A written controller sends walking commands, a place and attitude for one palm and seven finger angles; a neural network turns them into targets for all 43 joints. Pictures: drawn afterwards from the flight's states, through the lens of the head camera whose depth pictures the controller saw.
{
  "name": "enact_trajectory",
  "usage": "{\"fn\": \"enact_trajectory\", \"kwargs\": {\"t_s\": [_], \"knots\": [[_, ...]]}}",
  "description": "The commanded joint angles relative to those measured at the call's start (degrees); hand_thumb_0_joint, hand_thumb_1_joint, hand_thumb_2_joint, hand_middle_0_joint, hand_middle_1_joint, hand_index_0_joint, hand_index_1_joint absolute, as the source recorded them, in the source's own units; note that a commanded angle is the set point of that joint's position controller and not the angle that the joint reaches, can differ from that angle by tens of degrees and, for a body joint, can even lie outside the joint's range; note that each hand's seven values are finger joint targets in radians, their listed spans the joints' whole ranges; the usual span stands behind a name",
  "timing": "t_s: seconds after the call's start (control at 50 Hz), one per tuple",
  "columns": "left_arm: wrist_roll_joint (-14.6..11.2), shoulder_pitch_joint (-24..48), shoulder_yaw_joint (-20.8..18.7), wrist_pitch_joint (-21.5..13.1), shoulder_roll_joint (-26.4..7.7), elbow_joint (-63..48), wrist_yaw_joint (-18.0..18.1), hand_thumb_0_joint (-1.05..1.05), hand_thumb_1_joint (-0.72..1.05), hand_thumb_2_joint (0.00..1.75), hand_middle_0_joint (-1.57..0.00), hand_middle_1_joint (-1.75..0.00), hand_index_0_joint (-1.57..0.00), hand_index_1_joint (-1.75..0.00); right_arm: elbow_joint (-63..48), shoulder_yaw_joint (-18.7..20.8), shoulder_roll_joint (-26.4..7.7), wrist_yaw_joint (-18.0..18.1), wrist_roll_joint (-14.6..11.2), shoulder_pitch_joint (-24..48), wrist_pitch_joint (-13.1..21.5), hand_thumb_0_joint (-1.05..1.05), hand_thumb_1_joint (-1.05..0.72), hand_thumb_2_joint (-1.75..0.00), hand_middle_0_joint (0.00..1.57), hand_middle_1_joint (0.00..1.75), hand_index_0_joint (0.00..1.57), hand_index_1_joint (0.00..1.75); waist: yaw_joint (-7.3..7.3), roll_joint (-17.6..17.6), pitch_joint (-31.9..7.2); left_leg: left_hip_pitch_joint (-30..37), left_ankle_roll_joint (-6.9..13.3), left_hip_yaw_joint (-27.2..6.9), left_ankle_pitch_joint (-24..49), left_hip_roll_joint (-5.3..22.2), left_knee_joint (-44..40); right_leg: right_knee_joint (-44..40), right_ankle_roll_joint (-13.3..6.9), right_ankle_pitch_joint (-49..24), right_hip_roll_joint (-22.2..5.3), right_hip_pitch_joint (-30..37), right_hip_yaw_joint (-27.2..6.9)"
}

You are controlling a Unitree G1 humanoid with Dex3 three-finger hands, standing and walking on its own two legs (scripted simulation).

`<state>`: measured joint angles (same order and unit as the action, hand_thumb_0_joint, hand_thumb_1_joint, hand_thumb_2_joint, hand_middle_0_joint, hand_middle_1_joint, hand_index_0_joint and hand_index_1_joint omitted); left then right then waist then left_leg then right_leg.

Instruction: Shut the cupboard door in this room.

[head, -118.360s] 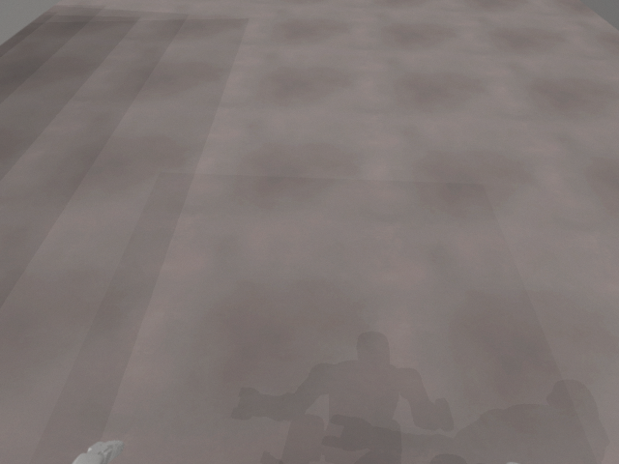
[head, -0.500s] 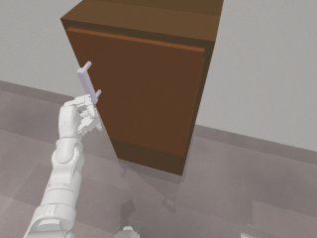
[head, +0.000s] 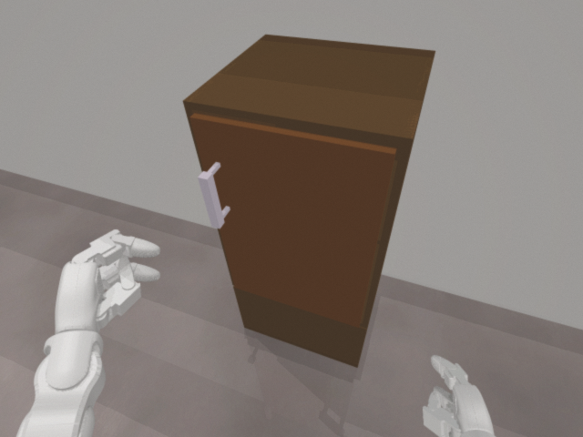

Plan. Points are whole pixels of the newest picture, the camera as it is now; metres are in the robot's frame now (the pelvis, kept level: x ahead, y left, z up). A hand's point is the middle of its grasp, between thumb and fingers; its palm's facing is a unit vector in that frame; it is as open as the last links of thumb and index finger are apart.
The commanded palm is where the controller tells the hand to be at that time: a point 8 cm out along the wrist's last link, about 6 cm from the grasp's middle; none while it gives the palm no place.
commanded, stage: draw the hand back to the body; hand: left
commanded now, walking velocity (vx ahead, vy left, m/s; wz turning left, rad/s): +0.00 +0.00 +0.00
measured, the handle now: (216, 195) +0.60 +0.22 -0.03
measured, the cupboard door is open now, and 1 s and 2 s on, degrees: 0 0 0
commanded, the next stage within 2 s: step back with the hand held close in 0.68 s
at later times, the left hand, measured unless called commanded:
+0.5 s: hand (54, 310) +0.20 +0.27 +0.16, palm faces +0.50 -0.77 -0.41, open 7.2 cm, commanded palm +0.15 +0.29 +0.18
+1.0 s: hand (68, 293) +0.22 +0.26 +0.16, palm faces +0.41 -0.78 -0.48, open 7.4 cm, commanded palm +0.16 +0.30 +0.18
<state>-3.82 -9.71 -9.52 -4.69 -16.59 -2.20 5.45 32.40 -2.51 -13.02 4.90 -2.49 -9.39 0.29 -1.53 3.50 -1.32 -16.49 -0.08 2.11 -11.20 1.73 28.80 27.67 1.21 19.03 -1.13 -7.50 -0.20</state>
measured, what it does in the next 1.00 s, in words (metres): stands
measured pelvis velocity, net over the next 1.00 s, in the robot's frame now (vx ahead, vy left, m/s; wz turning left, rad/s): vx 0.02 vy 0.00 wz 0.00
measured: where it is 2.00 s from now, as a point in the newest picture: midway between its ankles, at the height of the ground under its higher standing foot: outside the picture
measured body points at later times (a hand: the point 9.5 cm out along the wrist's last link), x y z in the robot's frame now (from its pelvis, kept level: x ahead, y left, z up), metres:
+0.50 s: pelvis +0.02 -0.01 +0.00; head +0.00 -0.04 +0.45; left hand +0.17 +0.30 +0.18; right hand +0.21 -0.23 -0.09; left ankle +0.05 +0.12 -0.74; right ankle -0.04 -0.13 -0.74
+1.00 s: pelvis +0.02 +0.00 +0.00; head +0.02 -0.03 +0.45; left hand +0.19 +0.30 +0.19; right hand +0.20 -0.25 -0.09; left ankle +0.05 +0.12 -0.74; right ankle -0.04 -0.13 -0.74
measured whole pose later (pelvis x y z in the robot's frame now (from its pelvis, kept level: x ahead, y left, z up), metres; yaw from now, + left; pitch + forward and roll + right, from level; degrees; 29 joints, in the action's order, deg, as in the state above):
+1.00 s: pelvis +0.02 +0.00 +0.00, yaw +0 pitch +1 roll -1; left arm -4.0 -28.4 -22.7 -7.8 -21.8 -21.6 5.4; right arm 34.3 0.4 -14.4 4.8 -1.3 -9.4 0.2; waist -1.0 4.4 -1.1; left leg -16.8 -0.5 1.9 -12.2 2.4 28.4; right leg 24.8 1.1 18.7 -0.5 -6.8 0.0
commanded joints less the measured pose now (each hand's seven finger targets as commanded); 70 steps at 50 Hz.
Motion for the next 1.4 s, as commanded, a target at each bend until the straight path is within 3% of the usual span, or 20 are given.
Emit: {"fn": "enact_trajectory", "kwargs": {"t_s": [0.0, 0.28, 0.34, 0.4, 0.5, 0.6, 0.64, 0.72, 0.78, 0.8, 0.82, 0.84, 0.86, 0.92, 1.04, 1.12, 1.16, 1.28, 1.32, 1.38], "knots": [[0.2, 6.9, -7.4, -3.7, -10.9, -19.3, 0.9, 0.00, 0.90, 0.90, -0.58, -0.72, -0.58, -0.72, -8.1, 2.4, -5.6, 0.2, 0.9, 6.4, 4.1, 0.00, -0.90, -0.90, 0.20, 0.30, 0.20, 0.30, -0.22, 0.5, -7.0, 14.4, 1.3, -0.4, 3.6, -0.4, -5.9, -7.1, -1.8, -10.7, 2.2, -6.1, 2.6], [-0.5, -13.5, -19.2, -4.5, -15.7, -32.8, 1.4, 0.00, 0.90, 0.90, -0.20, -0.30, -0.20, -0.30, -6.9, 3.2, -5.1, -0.3, 1.3, 6.5, 7.6, 0.00, -0.90, -0.90, 0.20, 0.30, 0.20, 0.30, -2.10, 0.9, -4.0, 13.7, 1.3, 0.5, 7.8, -0.4, -5.2, -7.9, -1.3, -14.9, 1.6, -4.1, 2.9], [-0.5, -12.2, -15.8, -3.5, -12.3, -28.7, 1.1, 0.00, 0.90, 0.90, -0.20, -0.30, -0.20, -0.30, -6.4, 3.4, -5.6, -0.2, 1.3, 6.0, 7.7, 0.00, -0.90, -0.90, 0.20, 0.30, 0.20, 0.30, -1.07, -2.5, -1.1, 13.0, 1.7, 0.7, 6.4, -0.4, -5.6, -8.4, -0.7, -13.8, 1.5, -5.8, 2.8], [-0.3, -9.7, -15.6, -3.4, -12.7, -28.1, 1.3, 0.00, 0.90, 0.90, -0.20, -0.30, -0.20, -0.30, -6.3, 3.7, -5.9, 0.3, 1.4, 6.0, 7.6, 0.00, -0.90, -0.90, 0.20, 0.30, 0.20, 0.30, -1.11, -3.2, -1.2, 13.4, 2.0, 0.6, 4.8, -0.6, -5.7, -8.8, -0.6, -11.6, 1.4, -6.4, 2.6], [0.1, -9.8, -17.3, -4.1, -14.9, -31.6, 1.7, 0.00, 0.90, 0.90, -0.20, -0.30, -0.20, -0.30, -6.3, 3.6, -5.5, 0.6, 1.6, 6.5, 8.3, 0.00, -0.90, -0.90, 0.20, 0.30, 0.20, 0.30, -2.19, -0.7, -5.3, 14.7, 2.1, 0.8, 8.3, -1.1, -5.0, -7.6, -0.9, -15.7, 1.1, -3.5, 2.3], [-0.2, -11.8, -18.4, -4.1, -15.4, -32.2, 1.7, 0.00, 0.90, 0.90, -0.20, -0.30, -0.20, -0.30, -6.3, 3.4, -5.0, 0.4, 1.5, 6.4, 8.5, 0.00, -0.90, -0.90, 0.20, 0.30, 0.20, 0.30, -2.36, 1.2, -4.0, 14.0, 1.7, 1.2, 10.5, -1.0, -4.5, -7.5, -1.0, -18.6, 1.2, -3.3, 2.4], [-0.6, -12.9, -18.5, -3.8, -15.0, -30.8, 1.4, 0.00, 0.90, 0.90, -0.20, -0.30, -0.20, -0.30, -6.4, 3.4, -5.0, 0.5, 1.4, 6.3, 8.3, 0.00, -0.90, -0.90, 0.20, 0.30, 0.20, 0.30, -2.28, -1.0, -3.1, 13.4, 1.8, 1.3, 10.8, -0.9, -4.6, -7.6, -0.8, -19.6, 1.1, -3.1, 2.3], [-0.5, -13.1, -18.1, -3.7, -14.4, -30.6, 1.1, 0.00, 0.90, 0.90, -0.20, -0.30, -0.20, -0.30, -6.4, 3.7, -5.2, 0.2, 1.4, 6.0, 8.0, 0.00, -0.90, -0.90, 0.20, 0.30, 0.20, 0.30, -2.12, 0.3, -3.1, 14.2, 1.7, 1.7, 11.9, -0.7, -4.4, -7.9, -0.7, -20.4, 1.4, -3.4, 2.3], [-0.8, -13.5, -17.8, -3.4, -14.0, -29.8, 0.9, 0.00, 0.90, 0.90, -0.20, -0.30, -0.20, -0.30, -6.8, 3.7, -5.1, 0.3, 1.4, 6.2, 7.6, 0.00, -0.90, -0.90, 0.20, 0.30, 0.20, 0.30, -2.11, -1.7, -2.9, 13.9, 2.0, 1.8, 11.2, -0.7, -4.5, -7.9, -0.4, -20.5, 1.2, -3.6, 2.1], [-0.4, -8.3, -22.7, -5.6, -20.3, -32.6, 1.2, 0.00, 0.90, 0.90, -0.20, -0.30, -0.20, -0.30, -7.1, 4.0, -6.6, 0.2, 1.4, 5.7, 6.1, 0.00, -0.90, -0.90, 0.20, 0.30, 0.20, 0.30, 0.24, -3.1, -0.6, 11.0, 2.7, 1.9, 8.6, 0.4, 0.2, -11.1, -0.3, -25.1, -2.5, -8.6, -1.4], [-0.1, -8.4, -24.0, -6.5, -21.7, -31.2, 1.3, 0.00, 0.90, 0.90, -0.20, -0.30, -0.20, -0.30, -6.3, 4.0, -5.9, 0.4, 1.5, 5.9, 5.4, 0.00, -0.90, -0.90, 0.20, 0.30, 0.20, 0.30, 0.31, -4.3, -1.0, 9.9, 2.5, 1.5, 7.7, -0.3, 1.8, -11.0, -0.7, -30.3, -4.0, -7.9, -2.2], [-0.2, -12.0, -20.6, -6.7, -18.0, -28.6, 0.9, 0.00, 0.90, 0.90, -0.20, -0.30, -0.20, -0.30, -5.7, 4.2, -5.9, 0.4, 1.8, 6.2, 4.8, 0.00, -0.90, -0.90, 0.20, 0.30, 0.20, 0.30, 0.92, -6.3, -1.6, 8.9, 2.3, 1.5, 9.0, -0.4, 2.7, -9.7, -0.7, -34.0, -4.7, -7.3, -1.6], [0.0, -13.4, -19.5, -6.7, -16.7, -28.4, 0.7, 0.00, 0.90, 0.90, -0.20, -0.30, -0.20, -0.30, -6.2, 4.6, -6.2, 0.3, 1.7, 5.9, 4.3, 0.00, -0.90, -0.90, 0.20, 0.30, 0.20, 0.30, 0.92, -5.1, -3.3, 9.0, 2.2, 1.3, 11.2, 0.0, 2.2, -8.0, -0.7, -35.4, -4.6, -6.2, -1.3], [-0.3, -17.2, -21.1, -7.0, -18.0, -31.0, 1.1, 0.00, 0.90, 0.90, -0.20, -0.30, -0.20, -0.30, -7.6, 5.2, -6.8, 0.5, 1.6, 5.4, 3.0, 0.00, -0.90, -0.90, 0.20, 0.30, 0.20, 0.30, 0.65, -0.8, -8.4, 12.2, 2.4, 1.5, 20.9, 1.0, 0.6, -5.0, 0.1, -35.8, -3.0, -4.6, 0.3], [-0.8, -19.9, -22.1, -6.2, -18.8, -33.7, 2.0, 0.00, 0.90, 0.90, -0.20, -0.30, -0.20, -0.30, -9.8, 5.2, -6.9, 0.9, 1.3, 4.9, 0.4, 0.00, -0.90, -0.90, 0.20, 0.30, 0.20, 0.30, 0.82, -0.1, -10.1, 11.6, 2.0, 0.1, 26.7, 2.5, -1.6, -2.5, -0.1, -30.2, -0.8, -3.7, 1.5], [-1.1, -21.3, -24.0, -6.4, -20.6, -34.3, 2.6, 0.00, 0.90, 0.90, -0.20, -0.30, -0.20, -0.30, -10.3, 5.6, -7.4, 1.0, 1.4, 5.0, -0.1, 0.00, -0.90, -0.90, 0.20, 0.30, 0.20, 0.30, 0.62, 0.9, -9.9, 9.3, 1.9, -0.1, 20.7, 2.8, -3.2, -3.2, 0.0, -24.6, -0.1, -4.3, 0.9], [-1.2, -22.0, -22.4, -6.6, -18.9, -33.6, 2.7, 0.00, 0.90, 0.90, -0.20, -0.30, -0.20, -0.30, -10.5, 5.3, -7.0, 0.9, 1.2, 4.6, 0.0, 0.00, -0.90, -0.90, 0.20, 0.30, 0.20, 0.30, 1.05, -0.5, -8.5, 6.8, 1.7, -0.5, 16.4, 2.9, -4.0, -3.5, 0.0, -21.4, -0.2, -4.9, 0.7], [-0.7, -21.2, -22.3, -8.7, -18.6, -34.3, 3.7, 0.00, 0.90, 0.90, -0.20, -0.30, -0.20, -0.30, -9.9, 5.2, -7.4, 1.2, 1.3, 4.2, 1.8, 0.00, -0.90, -0.90, 0.20, 0.30, 0.20, 0.30, 1.62, 2.0, -4.8, -2.5, 2.4, -3.0, -5.9, 3.5, -9.4, -3.7, 0.0, -8.7, 1.4, -3.9, 0.5], [-0.1, -19.9, -23.8, -9.7, -20.1, -35.5, 3.9, 0.00, 0.90, 0.90, -0.20, -0.30, -0.20, -0.30, -9.9, 5.5, -8.3, 1.4, 1.5, 4.5, 2.9, 0.00, -0.90, -0.90, 0.20, 0.30, 0.20, 0.30, 1.53, 4.2, -4.1, -7.3, 3.2, -4.9, -14.4, 4.4, -12.0, -2.3, 0.3, -6.1, 2.8, -1.3, 0.6], [0.6, -19.9, -23.1, -11.1, -17.8, -35.2, 3.9, 0.00, 0.90, 0.90, -0.20, -0.30, -0.20, -0.30, -9.5, 5.3, -8.2, 1.3, 1.4, 3.8, 4.5, 0.00, -0.90, -0.90, 0.20, 0.30, 0.20, 0.30, 1.35, 6.8, -3.8, -16.3, 4.5, -8.1, -24.2, 6.5, -15.5, 3.6, 0.5, -4.4, 4.3, 4.4, 1.2]]}}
